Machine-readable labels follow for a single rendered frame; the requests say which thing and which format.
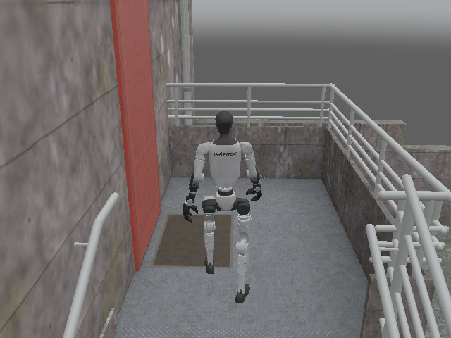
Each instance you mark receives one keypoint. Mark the robot left hand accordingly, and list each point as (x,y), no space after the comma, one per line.
(186,212)

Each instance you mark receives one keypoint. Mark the robot right hand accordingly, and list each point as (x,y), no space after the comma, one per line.
(252,191)

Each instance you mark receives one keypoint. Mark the right robot shin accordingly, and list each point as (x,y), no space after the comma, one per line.
(242,268)

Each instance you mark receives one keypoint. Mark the left robot upper arm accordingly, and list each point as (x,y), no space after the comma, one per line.
(199,161)

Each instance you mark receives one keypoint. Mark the robot left forearm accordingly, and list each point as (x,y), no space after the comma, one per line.
(192,191)

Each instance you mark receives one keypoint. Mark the right robot upper arm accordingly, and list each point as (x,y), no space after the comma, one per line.
(247,149)

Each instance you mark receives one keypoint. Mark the robot torso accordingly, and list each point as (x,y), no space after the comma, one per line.
(225,170)

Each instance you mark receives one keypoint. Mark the robot right forearm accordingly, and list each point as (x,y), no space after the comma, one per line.
(256,182)

